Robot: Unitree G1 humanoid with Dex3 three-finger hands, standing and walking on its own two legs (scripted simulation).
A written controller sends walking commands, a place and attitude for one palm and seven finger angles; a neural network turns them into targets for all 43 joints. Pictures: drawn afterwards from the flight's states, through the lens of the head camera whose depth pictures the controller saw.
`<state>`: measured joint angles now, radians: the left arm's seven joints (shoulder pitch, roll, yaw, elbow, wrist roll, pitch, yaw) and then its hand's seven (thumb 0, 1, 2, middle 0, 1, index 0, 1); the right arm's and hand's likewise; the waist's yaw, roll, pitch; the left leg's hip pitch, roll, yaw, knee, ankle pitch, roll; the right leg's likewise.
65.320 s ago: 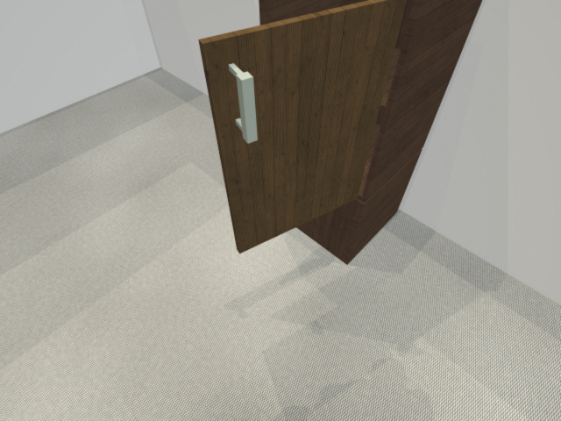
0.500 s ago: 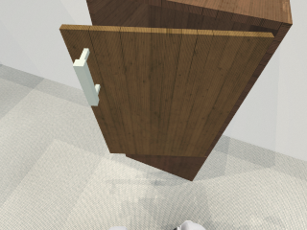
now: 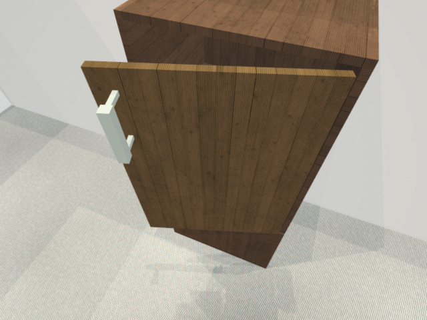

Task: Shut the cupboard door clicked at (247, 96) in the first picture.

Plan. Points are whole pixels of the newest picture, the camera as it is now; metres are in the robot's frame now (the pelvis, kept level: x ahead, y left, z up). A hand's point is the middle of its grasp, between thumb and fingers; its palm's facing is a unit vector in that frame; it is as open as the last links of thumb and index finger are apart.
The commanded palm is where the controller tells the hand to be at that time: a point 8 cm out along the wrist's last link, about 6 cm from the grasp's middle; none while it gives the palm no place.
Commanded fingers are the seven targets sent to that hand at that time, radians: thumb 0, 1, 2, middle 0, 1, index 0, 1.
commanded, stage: come to a stop and stand still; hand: left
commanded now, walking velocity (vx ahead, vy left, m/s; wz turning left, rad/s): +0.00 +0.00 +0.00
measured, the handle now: (119, 128) +0.40 +0.20 +0.15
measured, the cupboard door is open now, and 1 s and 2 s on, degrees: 19 19 19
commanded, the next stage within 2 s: look again from close up in 1.18 s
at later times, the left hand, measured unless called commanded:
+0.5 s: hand out of the picture -0.01 +0.17 -0.17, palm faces +0.00 -0.98 -0.20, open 7.3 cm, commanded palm none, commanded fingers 0.00 0.90 0.90 -0.20 -0.30 -0.20 -0.30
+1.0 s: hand out of the picture -0.08 +0.20 -0.18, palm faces +0.01 -0.99 -0.15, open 7.4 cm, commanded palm none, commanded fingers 0.00 0.90 0.90 -0.20 -0.30 -0.20 -0.30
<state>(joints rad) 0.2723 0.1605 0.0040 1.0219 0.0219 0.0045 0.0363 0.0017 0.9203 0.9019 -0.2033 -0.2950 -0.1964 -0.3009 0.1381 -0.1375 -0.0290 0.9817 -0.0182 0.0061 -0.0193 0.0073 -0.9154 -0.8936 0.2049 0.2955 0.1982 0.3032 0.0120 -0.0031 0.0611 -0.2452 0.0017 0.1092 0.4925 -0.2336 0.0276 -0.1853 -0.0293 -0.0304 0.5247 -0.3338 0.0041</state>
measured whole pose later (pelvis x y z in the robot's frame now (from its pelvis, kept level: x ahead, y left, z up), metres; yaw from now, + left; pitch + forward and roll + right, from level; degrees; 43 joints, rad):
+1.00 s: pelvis -0.05 +0.04 +0.00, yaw +0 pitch -1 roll -1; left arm 0.37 0.15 -0.01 1.05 0.02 0.01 0.04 0.00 0.91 0.90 -0.20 -0.30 -0.20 -0.30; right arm 0.27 -0.14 -0.03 1.09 -0.01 0.01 -0.01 0.02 -0.92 -0.89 0.20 0.30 0.20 0.30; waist 0.00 -0.03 0.03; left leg -0.29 -0.02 0.13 0.46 -0.16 0.09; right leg -0.22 -0.05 -0.01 0.47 -0.22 0.04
